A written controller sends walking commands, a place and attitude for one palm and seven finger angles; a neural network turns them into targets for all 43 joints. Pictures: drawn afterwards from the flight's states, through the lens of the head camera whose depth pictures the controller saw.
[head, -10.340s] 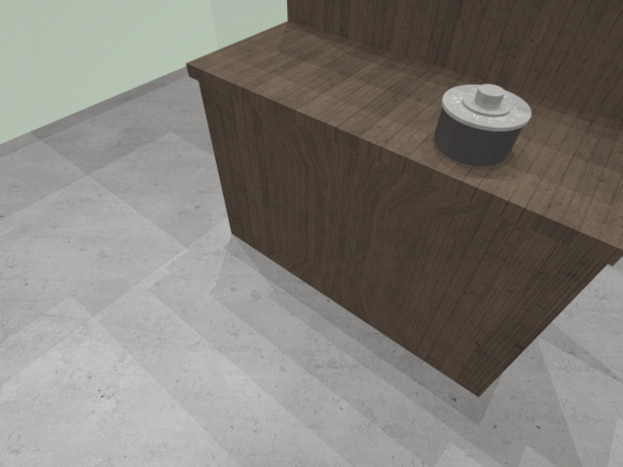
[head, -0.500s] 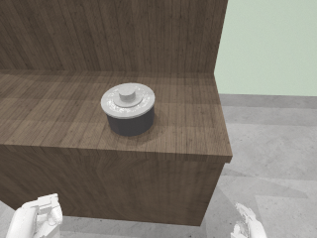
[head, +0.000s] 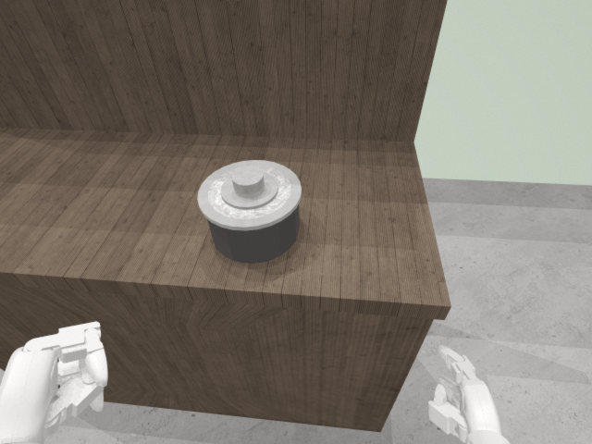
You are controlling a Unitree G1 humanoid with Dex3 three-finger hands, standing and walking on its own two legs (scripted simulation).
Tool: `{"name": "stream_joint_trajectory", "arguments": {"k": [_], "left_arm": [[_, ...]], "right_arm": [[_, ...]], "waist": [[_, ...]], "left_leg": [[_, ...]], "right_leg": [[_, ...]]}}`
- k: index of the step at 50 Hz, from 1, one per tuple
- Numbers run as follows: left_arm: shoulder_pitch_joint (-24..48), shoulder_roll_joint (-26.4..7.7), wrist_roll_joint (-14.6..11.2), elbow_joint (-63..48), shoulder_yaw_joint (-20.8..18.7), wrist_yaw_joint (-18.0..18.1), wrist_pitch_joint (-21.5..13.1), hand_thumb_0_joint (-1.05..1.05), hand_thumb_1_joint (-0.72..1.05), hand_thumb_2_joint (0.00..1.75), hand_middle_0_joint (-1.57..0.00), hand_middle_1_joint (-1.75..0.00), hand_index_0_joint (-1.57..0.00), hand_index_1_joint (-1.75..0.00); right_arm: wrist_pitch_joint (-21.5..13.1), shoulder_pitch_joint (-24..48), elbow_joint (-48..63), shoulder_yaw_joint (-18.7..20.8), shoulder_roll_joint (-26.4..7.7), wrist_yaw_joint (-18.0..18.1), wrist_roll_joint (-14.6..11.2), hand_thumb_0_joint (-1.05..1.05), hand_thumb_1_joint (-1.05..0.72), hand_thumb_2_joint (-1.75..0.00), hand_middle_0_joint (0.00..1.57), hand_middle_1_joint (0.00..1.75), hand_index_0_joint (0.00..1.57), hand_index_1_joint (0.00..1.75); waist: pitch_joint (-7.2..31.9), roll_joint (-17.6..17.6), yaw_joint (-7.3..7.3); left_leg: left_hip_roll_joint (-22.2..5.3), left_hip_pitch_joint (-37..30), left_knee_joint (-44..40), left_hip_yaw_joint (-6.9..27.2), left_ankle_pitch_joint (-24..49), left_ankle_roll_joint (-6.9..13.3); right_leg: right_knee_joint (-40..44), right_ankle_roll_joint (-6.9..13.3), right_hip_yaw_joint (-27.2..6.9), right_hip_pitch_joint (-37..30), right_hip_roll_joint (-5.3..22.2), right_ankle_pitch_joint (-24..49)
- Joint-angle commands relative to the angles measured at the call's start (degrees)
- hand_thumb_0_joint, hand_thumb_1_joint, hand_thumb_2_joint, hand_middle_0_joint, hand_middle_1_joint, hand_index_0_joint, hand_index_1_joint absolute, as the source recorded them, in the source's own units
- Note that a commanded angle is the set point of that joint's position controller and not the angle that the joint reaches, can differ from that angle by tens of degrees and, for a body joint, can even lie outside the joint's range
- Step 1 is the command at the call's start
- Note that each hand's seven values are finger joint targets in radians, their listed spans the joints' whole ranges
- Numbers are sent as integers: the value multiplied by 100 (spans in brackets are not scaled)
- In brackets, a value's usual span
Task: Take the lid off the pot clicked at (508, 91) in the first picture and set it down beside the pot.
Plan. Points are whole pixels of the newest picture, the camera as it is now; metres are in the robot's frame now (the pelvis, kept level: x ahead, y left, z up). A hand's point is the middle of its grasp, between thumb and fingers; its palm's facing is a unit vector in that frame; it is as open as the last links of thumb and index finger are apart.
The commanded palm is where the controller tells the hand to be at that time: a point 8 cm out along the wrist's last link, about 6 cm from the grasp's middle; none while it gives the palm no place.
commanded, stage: raise the hand higher, near the body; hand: left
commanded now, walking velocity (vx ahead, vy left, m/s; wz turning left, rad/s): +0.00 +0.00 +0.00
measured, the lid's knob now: (248, 180) +0.48 +0.15 +0.11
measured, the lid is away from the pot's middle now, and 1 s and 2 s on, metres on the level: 0.00 0.00 0.00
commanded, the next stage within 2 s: reach forward and open the fingers in 0.18 s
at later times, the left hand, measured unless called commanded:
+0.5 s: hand (79, 343) +0.17 +0.26 +0.13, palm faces +0.08 -0.22 -0.97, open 2.9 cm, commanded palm +0.14 +0.27 +0.18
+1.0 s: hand (63, 310) +0.20 +0.28 +0.15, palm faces -0.12 -0.06 -0.99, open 6.8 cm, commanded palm +0.18 +0.27 +0.22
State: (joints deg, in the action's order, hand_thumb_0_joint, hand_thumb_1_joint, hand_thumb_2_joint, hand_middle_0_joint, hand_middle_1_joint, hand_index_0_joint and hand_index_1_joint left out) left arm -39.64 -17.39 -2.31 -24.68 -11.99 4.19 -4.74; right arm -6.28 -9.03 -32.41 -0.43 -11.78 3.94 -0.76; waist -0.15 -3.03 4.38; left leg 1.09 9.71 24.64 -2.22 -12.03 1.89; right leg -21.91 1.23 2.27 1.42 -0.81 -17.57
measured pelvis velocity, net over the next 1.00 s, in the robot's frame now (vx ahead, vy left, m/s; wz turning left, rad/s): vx -0.06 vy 0.02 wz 0.04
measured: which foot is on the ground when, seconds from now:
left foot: down 0.00-1.00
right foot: down 0.00-1.00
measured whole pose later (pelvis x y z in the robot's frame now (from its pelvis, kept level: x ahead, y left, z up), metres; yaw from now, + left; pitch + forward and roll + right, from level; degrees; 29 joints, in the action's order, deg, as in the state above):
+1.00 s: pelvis -0.06 +0.02 +0.00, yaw +2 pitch -2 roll -2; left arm -2.0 -39.5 39.9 -14.3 -5.0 -18.4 4.0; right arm 4.3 -4.8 -31.8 -1.4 -16.4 -0.3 -3.4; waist -1.8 -8.6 4.2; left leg 2.0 16.5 25.2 -0.7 -6.7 3.6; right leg -24.4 0.0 4.2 8.5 0.0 -13.9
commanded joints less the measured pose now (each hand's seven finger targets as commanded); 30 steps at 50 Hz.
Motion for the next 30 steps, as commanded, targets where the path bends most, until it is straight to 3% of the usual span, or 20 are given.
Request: {"name": "stream_joint_trajectory", "arguments": {"k": [1,3,4,5,6,8,9,14,15,16,17,18,19,21,24,25,27,28,29,30], "left_arm": [[384,-856,-31,-1648,-582,109,-401,0,90,90,-130,-150,-130,-150],[307,-1115,-44,-1555,-916,153,-370,0,90,90,-130,-150,-130,-150],[304,-879,-61,-1525,-709,131,-379,0,90,90,-130,-150,-130,-150],[343,-994,-67,-1369,-864,137,-373,0,90,90,-130,-150,-130,-150],[319,-815,-80,-1241,-730,112,-365,0,90,90,-130,-150,-130,-150],[503,-946,-93,-1179,-901,111,-375,0,90,90,-130,-150,-130,-150],[700,-878,-109,-1386,-761,104,-420,0,90,90,-130,-150,-130,-150],[983,-1143,-128,-1908,-994,194,-550,0,90,90,-130,-150,-130,-150],[1042,-2451,2357,-2041,-738,371,75,0,87,92,-129,-146,-129,-146],[1066,-1846,2357,-2337,-642,434,421,0,84,93,-128,-143,-128,-143],[1100,-1761,2385,-2173,-579,435,575,0,80,96,-127,-139,-127,-139],[967,-1948,2934,-1827,-616,415,772,0,77,98,-126,-136,-126,-136],[808,-2062,3326,-1564,-606,345,965,0,74,100,-125,-132,-125,-132],[943,-2557,3804,-1366,-752,146,1191,0,67,105,-123,-125,-123,-125],[1902,-3116,4289,-1558,-712,-175,1297,0,57,111,-120,-115,-120,-115],[1928,-3226,4397,-1341,-713,-304,1290,0,54,113,-119,-111,-119,-111],[2090,-3405,4455,-1162,-656,-621,1261,0,47,117,-117,-104,-117,-104],[2157,-3337,4383,-1074,-588,-802,1273,0,44,119,-116,-100,-116,-100],[2153,-3196,4284,-853,-394,-978,1252,0,41,122,-115,-97,-115,-97],[2354,-3398,4264,-682,-505,-1150,1215,0,38,124,-114,-93,-114,-93]], "right_arm": [[-344,565,954,121,-529,21,21,0,-90,-90,20,30,20,30],[-323,580,909,142,-571,20,20,0,-90,-90,20,30,20,30],[-308,590,942,107,-494,6,19,0,-90,-90,20,30,20,30],[-285,586,914,125,-531,10,16,0,-90,-90,20,30,20,30],[-252,615,904,124,-501,9,11,0,-90,-90,20,30,20,30],[-202,639,867,131,-550,0,4,0,-90,-90,20,30,20,30],[-214,643,925,114,-539,-3,-2,0,-90,-90,20,30,20,30],[-323,616,908,99,-570,2,17,0,-90,-90,20,30,20,30],[60,663,1006,22,-987,-75,135,0,-90,-90,20,30,20,30],[288,768,1247,73,-772,-145,100,0,-90,-90,20,30,20,30],[402,759,1212,97,-770,-179,95,0,-90,-90,20,30,20,30],[523,909,1188,121,-752,-219,17,0,-90,-90,20,30,20,30],[700,951,1211,111,-794,-254,32,0,-90,-90,20,30,20,30],[1020,1137,1271,89,-909,-264,-33,0,-90,-90,20,30,20,30],[1098,1348,1348,81,-922,-255,-140,0,-90,-90,20,30,20,30],[1066,1307,1267,93,-917,-250,-147,0,-90,-90,20,30,20,30],[1022,1275,1157,121,-959,-262,-192,0,-90,-90,20,30,20,30],[948,1455,1197,115,-930,-287,-239,0,-90,-90,20,30,20,30],[945,1270,1155,142,-927,-279,-243,0,-90,-90,20,30,20,30],[944,1265,1073,124,-982,-281,-247,0,-90,-90,20,30,20,30]], "waist": [[320,-128,-89],[417,-88,-14],[284,13,-72],[326,155,-37],[161,256,-78],[43,133,-65],[148,188,-117],[537,-182,-67],[635,-458,42],[666,-599,40],[587,-408,14],[298,-400,97],[347,-210,102],[510,193,117],[1121,-107,65],[1283,-252,81],[1452,-136,57],[1391,-172,39],[1211,102,-55],[1052,203,-60]], "left_leg": [[-233,-1032,-163,284,1476,9],[-236,-1053,-143,278,1488,0],[-247,-960,-174,298,1418,-15],[-250,-955,-185,287,1361,-12],[-259,-916,-205,265,1294,2],[-230,-871,-207,242,1149,7],[-242,-876,-234,269,1066,7],[-244,-1023,-175,283,1176,-10],[-157,-377,66,93,1596,25],[-183,-285,61,53,1819,-7],[-165,-218,84,28,1868,4],[-173,-132,82,7,1650,-28],[-144,-9,85,-18,1420,-16],[-103,52,122,-10,1132,11],[-102,-102,202,121,957,58],[-109,-205,227,181,1023,71],[-80,-324,223,289,1167,104],[-28,-320,275,309,1196,122],[-17,-238,252,296,1176,143],[-8,-220,209,320,1167,136]], "right_leg": [[351,-66,2,939,95,1555],[368,-55,-25,919,64,1612],[345,-47,11,918,78,1526],[362,-53,10,918,86,1495],[391,-65,16,983,85,1447],[471,-52,-18,1049,70,1371],[451,-61,-14,996,101,1281],[424,-44,-59,829,124,1356],[-6,-72,-110,1171,3,1563],[-114,1,104,1146,49,1580],[-143,7,149,1192,34,1569],[-91,57,5,1289,-49,1455],[-116,63,-10,1291,-58,1260],[-102,40,-140,1225,-44,1094],[-155,-15,-219,1117,50,970],[-161,-40,-205,1112,82,999],[-102,-94,-195,1090,79,1208],[-102,-85,-210,1092,34,1394],[-91,-136,-115,1107,57,1455],[-11,-169,-103,1235,77,1475]]}}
